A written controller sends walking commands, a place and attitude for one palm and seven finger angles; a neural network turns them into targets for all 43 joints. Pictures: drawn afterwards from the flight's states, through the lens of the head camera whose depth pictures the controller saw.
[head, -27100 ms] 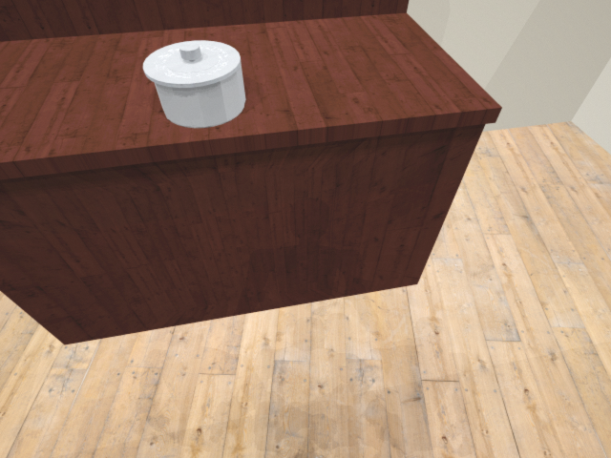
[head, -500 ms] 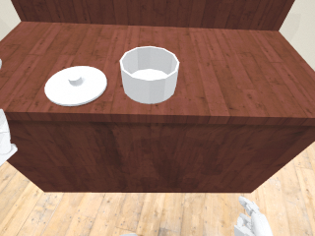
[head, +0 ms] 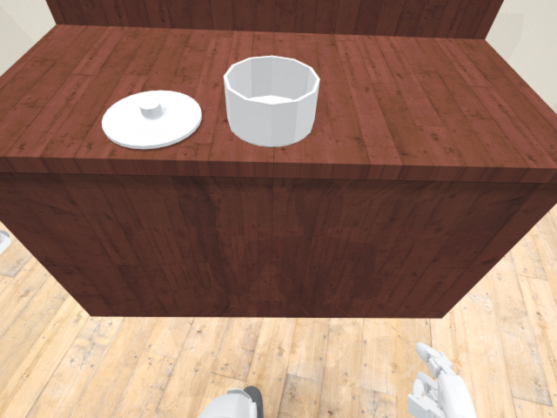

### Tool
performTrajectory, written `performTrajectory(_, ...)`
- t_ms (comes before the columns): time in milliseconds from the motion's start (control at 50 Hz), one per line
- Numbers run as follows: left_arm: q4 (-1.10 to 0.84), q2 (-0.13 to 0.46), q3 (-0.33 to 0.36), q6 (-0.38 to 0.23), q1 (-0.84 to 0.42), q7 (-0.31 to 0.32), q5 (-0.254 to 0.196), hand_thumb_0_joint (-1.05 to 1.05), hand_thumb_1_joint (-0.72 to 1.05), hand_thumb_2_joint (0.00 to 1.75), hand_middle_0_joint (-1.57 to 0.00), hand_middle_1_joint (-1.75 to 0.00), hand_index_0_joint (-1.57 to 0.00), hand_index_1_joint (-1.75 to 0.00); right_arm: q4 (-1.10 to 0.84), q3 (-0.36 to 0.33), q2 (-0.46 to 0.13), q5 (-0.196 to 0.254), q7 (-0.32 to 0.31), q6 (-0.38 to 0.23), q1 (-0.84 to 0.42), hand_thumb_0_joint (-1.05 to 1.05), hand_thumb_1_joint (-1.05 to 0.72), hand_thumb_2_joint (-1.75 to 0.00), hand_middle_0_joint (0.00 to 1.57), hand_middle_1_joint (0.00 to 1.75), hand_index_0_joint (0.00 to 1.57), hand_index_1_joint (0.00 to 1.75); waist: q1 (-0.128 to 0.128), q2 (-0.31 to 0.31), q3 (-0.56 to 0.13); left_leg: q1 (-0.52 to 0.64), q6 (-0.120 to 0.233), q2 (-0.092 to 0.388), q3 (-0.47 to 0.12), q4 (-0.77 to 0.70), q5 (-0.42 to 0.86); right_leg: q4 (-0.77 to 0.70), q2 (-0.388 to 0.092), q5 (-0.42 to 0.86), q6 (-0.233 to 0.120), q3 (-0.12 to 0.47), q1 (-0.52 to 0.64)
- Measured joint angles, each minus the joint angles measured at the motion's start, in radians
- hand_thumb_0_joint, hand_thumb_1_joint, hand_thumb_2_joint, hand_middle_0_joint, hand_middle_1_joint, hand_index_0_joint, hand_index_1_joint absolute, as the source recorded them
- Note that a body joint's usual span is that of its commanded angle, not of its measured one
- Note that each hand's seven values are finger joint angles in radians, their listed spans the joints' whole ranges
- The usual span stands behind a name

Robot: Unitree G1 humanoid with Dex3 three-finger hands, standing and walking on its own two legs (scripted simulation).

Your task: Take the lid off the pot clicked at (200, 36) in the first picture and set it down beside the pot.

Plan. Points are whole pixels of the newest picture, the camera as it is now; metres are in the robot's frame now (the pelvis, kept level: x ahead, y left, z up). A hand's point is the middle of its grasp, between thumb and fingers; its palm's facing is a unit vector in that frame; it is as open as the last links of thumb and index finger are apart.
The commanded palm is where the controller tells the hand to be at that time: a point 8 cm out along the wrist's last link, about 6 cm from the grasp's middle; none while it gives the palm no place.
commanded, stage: step back with the hand held close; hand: left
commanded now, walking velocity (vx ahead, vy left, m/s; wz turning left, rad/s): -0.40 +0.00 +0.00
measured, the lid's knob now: (150, 107) +0.65 +0.29 +0.08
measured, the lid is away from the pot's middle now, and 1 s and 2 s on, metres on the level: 0.25 0.25 0.25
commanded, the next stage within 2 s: stop stepping back and stand still in 0.14 s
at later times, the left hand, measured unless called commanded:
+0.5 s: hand out of the picture +0.06 +0.22 +0.28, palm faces +0.34 -0.78 -0.52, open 7.4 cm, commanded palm +0.02 +0.30 +0.27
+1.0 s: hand out of the picture +0.07 +0.26 +0.27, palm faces +0.43 -0.80 -0.42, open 7.4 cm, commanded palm +0.02 +0.32 +0.27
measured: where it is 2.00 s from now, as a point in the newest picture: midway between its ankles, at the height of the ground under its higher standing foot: outside the picture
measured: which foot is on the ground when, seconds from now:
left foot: down 0.00-0.00, up 0.02-0.14, down 0.16-0.40, up 0.42-0.58, down 0.60-1.00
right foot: down 0.00-0.16, up 0.18-0.38, down 0.40-1.00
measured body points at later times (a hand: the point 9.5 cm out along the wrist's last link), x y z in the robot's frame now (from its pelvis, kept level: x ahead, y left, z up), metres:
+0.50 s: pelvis -0.12 +0.03 +0.02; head -0.12 +0.04 +0.47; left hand +0.03 +0.26 +0.31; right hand +0.01 -0.21 -0.07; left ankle -0.04 +0.13 -0.68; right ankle -0.14 -0.08 -0.72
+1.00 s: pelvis -0.13 +0.05 +0.02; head -0.13 +0.06 +0.47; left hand +0.04 +0.31 +0.29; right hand +0.01 -0.20 -0.07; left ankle -0.10 +0.15 -0.72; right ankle -0.16 -0.06 -0.72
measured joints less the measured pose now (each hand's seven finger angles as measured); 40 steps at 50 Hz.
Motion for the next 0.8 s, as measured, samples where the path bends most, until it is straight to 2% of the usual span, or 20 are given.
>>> performTrajectory(40, -0.027, -0.010, -0.023, 0.001, 0.015, -0.004, 0.010, 0.01, 0.88, 0.90, -0.22, -0.30, -0.21, -0.30, 0.029, -0.001, -0.002, -0.005, 0.006, 0.007, -0.012, 0.01, -0.90, -0.89, 0.20, 0.29, 0.20, 0.30, 0.012, -0.014, 0.009, -0.033, -0.040, -0.027, -0.022, 0.164, -0.164, -0.013, -0.020, 0.112, 0.018, 0.009, -0.007)
performTrajectory(80, -0.053, -0.020, -0.044, 0.003, 0.033, -0.009, 0.019, 0.01, 0.88, 0.90, -0.22, -0.30, -0.21, -0.30, 0.059, 0.001, 0.003, -0.005, 0.007, 0.024, -0.007, 0.01, -0.90, -0.89, 0.20, 0.29, 0.20, 0.30, 0.025, -0.045, -0.007, -0.022, -0.050, -0.052, -0.037, 0.324, -0.250, -0.036, -0.043, 0.130, 0.038, 0.031, -0.005)
performTrajectory(100, -0.060, -0.023, -0.048, 0.001, 0.038, -0.010, 0.021, 0.01, 0.88, 0.90, -0.22, -0.30, -0.21, -0.31, 0.067, 0.005, 0.007, -0.005, 0.003, 0.031, 0.000, 0.02, -0.90, -0.89, 0.20, 0.29, 0.20, 0.30, 0.028, -0.063, -0.017, 0.014, -0.051, -0.054, -0.039, 0.327, -0.267, -0.052, -0.054, 0.138, 0.047, 0.042, -0.003)
performTrajectory(140, -0.058, -0.025, -0.048, -0.008, 0.026, -0.006, 0.024, 0.01, 0.88, 0.90, -0.22, -0.30, -0.21, -0.31, 0.062, 0.017, 0.005, -0.004, -0.008, 0.029, 0.013, 0.02, -0.90, -0.89, 0.20, 0.30, 0.20, 0.30, 0.026, -0.080, -0.034, 0.123, -0.048, -0.041, -0.051, 0.181, -0.232, -0.066, -0.065, 0.156, 0.062, 0.052, -0.019)
performTrajectory(160, -0.056, -0.025, -0.045, -0.013, 0.011, -0.001, 0.022, 0.01, 0.88, 0.90, -0.22, -0.30, -0.21, -0.31, 0.048, 0.019, -0.007, -0.005, -0.013, 0.021, 0.019, 0.02, -0.90, -0.89, 0.20, 0.30, 0.20, 0.30, 0.017, -0.061, -0.041, 0.167, -0.031, -0.016, -0.071, 0.077, -0.145, -0.056, -0.056, 0.159, 0.066, 0.041, -0.042)
performTrajectory(180, -0.044, -0.020, -0.039, -0.019, -0.020, 0.001, 0.019, 0.01, 0.88, 0.90, -0.22, -0.30, -0.21, -0.31, 0.047, 0.013, -0.007, -0.008, -0.018, 0.011, 0.008, 0.02, -0.90, -0.89, 0.20, 0.30, 0.20, 0.30, 0.005, -0.062, -0.027, 0.153, -0.020, -0.018, -0.074, 0.060, -0.077, -0.019, -0.058, 0.142, 0.064, 0.042, -0.071)
performTrajectory(240, 0.002, -0.016, -0.011, -0.024, -0.060, -0.005, -0.006, 0.01, 0.88, 0.90, -0.22, -0.30, -0.21, -0.30, 0.056, 0.008, 0.015, -0.016, -0.007, -0.012, -0.036, 0.02, -0.90, -0.89, 0.20, 0.29, 0.20, 0.30, 0.005, -0.082, 0.017, 0.125, -0.013, -0.021, -0.049, 0.061, -0.065, 0.178, -0.014, -0.044, 0.040, 0.101, -0.152)
performTrajectory(260, 0.063, -0.028, -0.045, -0.024, -0.085, -0.019, 0.010, 0.01, 0.88, 0.90, -0.22, -0.30, -0.21, -0.30, 0.070, 0.005, 0.009, -0.019, 0.001, -0.036, -0.039, 0.01, -0.90, -0.89, 0.20, 0.29, 0.20, 0.30, -0.006, -0.056, 0.008, 0.097, -0.013, -0.016, -0.064, 0.059, -0.055, 0.256, 0.005, -0.067, 0.041, 0.095, -0.180)
performTrajectory(300, 0.076, -0.039, -0.069, 0.078, -0.094, -0.040, -0.004, 0.01, 0.89, 0.90, -0.21, -0.30, -0.21, -0.30, 0.069, 0.006, 0.016, -0.007, 0.022, -0.025, -0.056, 0.01, -0.90, -0.89, 0.20, 0.29, 0.20, 0.30, -0.006, -0.054, 0.021, 0.094, -0.014, -0.009, -0.057, 0.027, -0.021, 0.339, 0.027, -0.102, 0.049, 0.108, -0.188)
performTrajectory(340, 0.018, -0.010, -0.025, 0.107, 0.017, -0.030, -0.024, 0.01, 0.89, 0.90, -0.21, -0.30, -0.21, -0.30, 0.030, 0.021, 0.039, -0.004, 0.030, -0.009, -0.052, 0.02, -0.90, -0.89, 0.20, 0.30, 0.20, 0.30, -0.020, -0.075, 0.008, 0.085, -0.018, 0.002, -0.035, -0.006, 0.011, 0.297, 0.025, -0.104, 0.042, 0.081, -0.153)
performTrajectory(380, -0.064, 0.012, -0.007, 0.118, 0.129, -0.020, -0.025, 0.02, 0.89, 0.90, -0.21, -0.30, -0.21, -0.30, -0.013, 0.030, 0.049, -0.002, 0.031, -0.007, -0.018, 0.02, -0.90, -0.89, 0.20, 0.30, 0.20, 0.30, -0.022, -0.083, -0.014, 0.069, -0.025, 0.008, -0.023, -0.019, 0.015, 0.128, 0.007, -0.091, 0.025, 0.034, -0.049)
performTrajectory(400, -0.104, 0.030, 0.001, 0.114, 0.172, -0.016, -0.017, 0.02, 0.89, 0.90, -0.21, -0.30, -0.21, -0.30, -0.028, 0.033, 0.053, -0.001, 0.029, -0.008, 0.001, 0.01, -0.90, -0.89, 0.20, 0.30, 0.20, 0.30, -0.017, -0.096, -0.029, 0.052, -0.031, 0.000, -0.014, -0.006, -0.018, 0.020, -0.009, -0.084, 0.010, 0.028, 0.011)
performTrajectory(420, -0.137, 0.036, 0.000, 0.102, 0.192, -0.019, -0.009, 0.02, 0.89, 0.90, -0.22, -0.30, -0.21, -0.30, -0.029, 0.032, 0.047, -0.003, 0.026, -0.006, 0.008, 0.01, -0.90, -0.89, 0.20, 0.30, 0.20, 0.30, -0.008, -0.091, -0.028, 0.034, -0.041, -0.002, -0.021, 0.029, -0.089, -0.034, -0.008, 0.002, -0.003, 0.024, 0.023)
performTrajectory(480, -0.165, 0.046, -0.028, 0.058, 0.168, -0.021, 0.003, 0.02, 0.88, 0.90, -0.22, -0.30, -0.22, -0.31, 0.033, 0.026, 0.022, -0.004, 0.009, 0.012, 0.034, 0.01, -0.90, -0.89, 0.20, 0.30, 0.20, 0.30, 0.017, -0.076, -0.036, 0.020, -0.059, -0.034, -0.061, 0.231, -0.197, -0.080, -0.013, 0.085, -0.011, 0.015, 0.055)
performTrajectory(500, -0.148, 0.042, -0.031, 0.044, 0.145, -0.017, 0.003, 0.02, 0.88, 0.90, -0.22, -0.30, -0.22, -0.31, 0.054, 0.025, 0.015, -0.001, 0.003, 0.023, 0.047, 0.01, -0.90, -0.89, 0.20, 0.30, 0.20, 0.30, 0.026, -0.079, -0.054, 0.041, -0.057, -0.043, -0.059, 0.258, -0.212, -0.097, -0.023, 0.090, -0.009, 0.020, 0.065)
performTrajectory(540, -0.081, 0.018, -0.030, 0.024, 0.083, -0.004, 0.002, 0.01, 0.88, 0.90, -0.23, -0.30, -0.22, -0.31, 0.078, 0.024, -0.002, 0.010, -0.012, 0.038, 0.072, 0.01, -0.90, -0.89, 0.20, 0.30, 0.20, 0.30, 0.034, -0.079, -0.092, 0.127, -0.044, -0.048, -0.051, 0.193, -0.244, -0.115, -0.046, 0.086, -0.004, 0.020, 0.072)
performTrajectory(580, 0.013, -0.016, -0.033, 0.019, 0.012, 0.012, -0.001, 0.01, 0.88, 0.90, -0.22, -0.30, -0.22, -0.31, 0.077, 0.021, -0.031, 0.020, -0.025, 0.033, 0.091, 0.02, -0.90, -0.89, 0.20, 0.30, 0.20, 0.30, 0.022, -0.048, -0.122, 0.226, -0.021, -0.031, -0.062, 0.063, -0.287, -0.108, -0.052, 0.084, 0.008, 0.001, 0.062)
performTrajectory(640, 0.139, -0.059, -0.039, 0.041, -0.076, 0.021, -0.006, 0.01, 0.88, 0.90, -0.22, -0.30, -0.21, -0.30, 0.080, 0.010, -0.052, 0.031, -0.037, 0.026, 0.070, 0.02, -0.90, -0.89, 0.20, 0.30, 0.20, 0.30, -0.012, -0.029, -0.093, 0.247, -0.015, -0.033, -0.073, 0.018, -0.149, -0.069, -0.064, 0.086, 0.029, -0.016, 0.054)
performTrajectory(720, 0.166, -0.092, -0.052, 0.098, 0.009, 0.014, 0.005, 0.01, 0.89, 0.90, -0.21, -0.30, -0.20, -0.30, 0.052, 0.022, -0.024, 0.025, -0.032, 0.016, 0.057, 0.02, -0.90, -0.90, 0.20, 0.29, 0.20, 0.30, -0.038, -0.042, -0.091, 0.251, -0.018, -0.030, -0.051, -0.005, -0.132, -0.024, -0.042, -0.002, 0.021, 0.005, 0.043)
performTrajectory(800, 0.045, -0.080, -0.101, 0.105, 0.128, -0.002, 0.023, 0.02, 0.89, 0.90, -0.21, -0.30, -0.20, -0.30, 0.028, 0.044, 0.009, 0.003, -0.021, -0.015, 0.061, 0.02, -0.90, -0.90, 0.20, 0.29, 0.20, 0.30, -0.031, -0.067, -0.077, 0.241, -0.030, -0.024, -0.046, -0.021, -0.111, -0.104, -0.020, 0.092, 0.000, -0.002, 0.076)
